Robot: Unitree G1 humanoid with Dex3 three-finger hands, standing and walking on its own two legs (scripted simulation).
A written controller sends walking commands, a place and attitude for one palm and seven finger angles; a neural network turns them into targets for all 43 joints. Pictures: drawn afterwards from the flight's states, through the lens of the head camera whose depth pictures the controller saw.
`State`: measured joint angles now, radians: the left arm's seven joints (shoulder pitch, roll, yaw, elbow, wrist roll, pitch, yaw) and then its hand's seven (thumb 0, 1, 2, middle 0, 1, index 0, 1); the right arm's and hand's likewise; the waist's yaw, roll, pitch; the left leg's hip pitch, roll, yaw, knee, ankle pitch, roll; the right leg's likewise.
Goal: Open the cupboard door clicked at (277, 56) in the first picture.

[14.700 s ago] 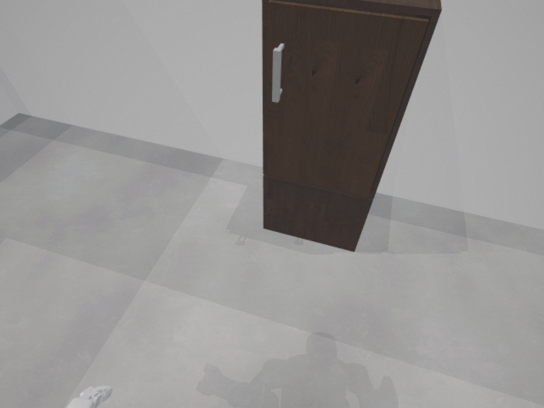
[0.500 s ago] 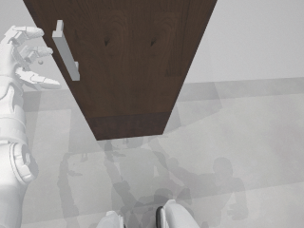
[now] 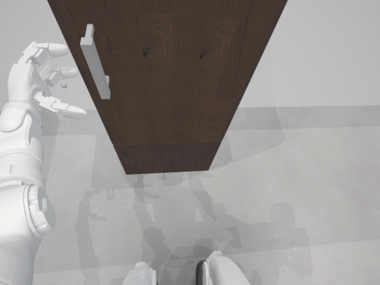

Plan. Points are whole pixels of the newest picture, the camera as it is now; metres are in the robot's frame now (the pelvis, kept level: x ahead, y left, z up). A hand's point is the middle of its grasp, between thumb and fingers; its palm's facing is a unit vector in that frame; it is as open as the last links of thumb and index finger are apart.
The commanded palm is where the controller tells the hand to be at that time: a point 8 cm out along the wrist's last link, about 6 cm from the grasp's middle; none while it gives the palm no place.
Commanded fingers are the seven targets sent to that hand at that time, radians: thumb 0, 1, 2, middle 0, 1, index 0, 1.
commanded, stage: move the hooked fingers beside the handle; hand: left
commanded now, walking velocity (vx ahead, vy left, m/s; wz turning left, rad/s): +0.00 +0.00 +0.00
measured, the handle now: (98, 65) +0.55 +0.17 +0.08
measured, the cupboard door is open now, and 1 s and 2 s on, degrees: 0 0 0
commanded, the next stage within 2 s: slide the fingers in behind the handle in 0.38 s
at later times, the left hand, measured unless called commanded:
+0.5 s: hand (63, 85) +0.49 +0.23 +0.08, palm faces +0.02 -1.00 -0.02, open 14.0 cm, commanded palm +0.48 +0.27 +0.08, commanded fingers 0.00 -0.50 0.30 -0.30 -1.20 -0.30 -1.20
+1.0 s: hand (74, 82) +0.50 +0.20 +0.08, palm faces +0.03 -1.00 +0.00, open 14.0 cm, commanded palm +0.47 +0.23 +0.08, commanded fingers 0.00 -0.50 0.30 -0.30 -1.20 -0.30 -1.20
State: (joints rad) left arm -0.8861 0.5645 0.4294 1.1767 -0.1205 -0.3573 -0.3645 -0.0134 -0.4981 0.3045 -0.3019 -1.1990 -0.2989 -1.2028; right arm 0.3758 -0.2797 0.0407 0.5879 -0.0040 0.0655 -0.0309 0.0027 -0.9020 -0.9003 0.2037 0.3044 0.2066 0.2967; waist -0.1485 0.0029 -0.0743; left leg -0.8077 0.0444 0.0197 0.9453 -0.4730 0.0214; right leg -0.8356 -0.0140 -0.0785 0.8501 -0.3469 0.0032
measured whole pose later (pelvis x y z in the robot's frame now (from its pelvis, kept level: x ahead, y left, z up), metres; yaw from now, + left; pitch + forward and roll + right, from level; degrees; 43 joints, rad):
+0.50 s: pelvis +0.00 +0.00 +0.00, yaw -1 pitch +19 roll -2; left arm -0.86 0.61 0.47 1.17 -0.11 -0.35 -0.36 -0.01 -0.50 0.30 -0.30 -1.20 -0.30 -1.20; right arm 0.43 -0.28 0.04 0.59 0.00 0.08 -0.03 0.00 -0.90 -0.90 0.20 0.30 0.21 0.30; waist -0.17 0.01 -0.08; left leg -0.80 0.06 0.03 0.94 -0.47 0.02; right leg -0.84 0.00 -0.07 0.84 -0.34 0.00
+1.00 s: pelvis +0.00 +0.00 +0.00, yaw +0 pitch +19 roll -3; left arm -0.88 0.51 0.40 1.14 -0.11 -0.37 -0.27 -0.01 -0.50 0.30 -0.30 -1.20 -0.28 -1.21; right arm 0.41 -0.26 0.04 0.60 -0.01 0.06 -0.01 0.00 -0.90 -0.90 0.20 0.30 0.21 0.30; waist -0.15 0.01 -0.08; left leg -0.81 0.05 0.02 0.95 -0.47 0.02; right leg -0.84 -0.01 -0.08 0.86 -0.35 0.00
